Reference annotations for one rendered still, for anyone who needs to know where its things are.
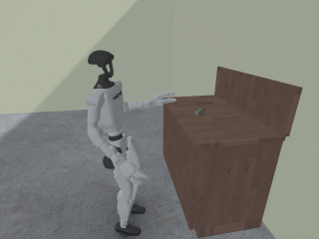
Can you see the humanoid robot torso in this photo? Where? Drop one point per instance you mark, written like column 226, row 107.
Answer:
column 112, row 118

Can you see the right robot hand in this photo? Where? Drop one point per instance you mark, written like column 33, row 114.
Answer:
column 128, row 168

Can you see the robot right foot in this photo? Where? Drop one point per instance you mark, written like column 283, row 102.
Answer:
column 129, row 230

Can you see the left robot hand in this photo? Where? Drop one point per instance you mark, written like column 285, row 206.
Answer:
column 158, row 99

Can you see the robot right forearm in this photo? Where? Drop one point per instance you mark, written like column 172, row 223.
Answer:
column 109, row 150

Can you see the robot left forearm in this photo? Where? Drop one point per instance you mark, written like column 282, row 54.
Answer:
column 140, row 105

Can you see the counter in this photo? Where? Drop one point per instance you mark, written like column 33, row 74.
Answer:
column 222, row 162

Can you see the tap lever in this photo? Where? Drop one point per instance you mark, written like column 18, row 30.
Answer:
column 196, row 113

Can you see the left robot upper arm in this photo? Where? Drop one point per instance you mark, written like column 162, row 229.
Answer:
column 124, row 103

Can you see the right robot upper arm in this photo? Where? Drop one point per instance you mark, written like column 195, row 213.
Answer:
column 95, row 100

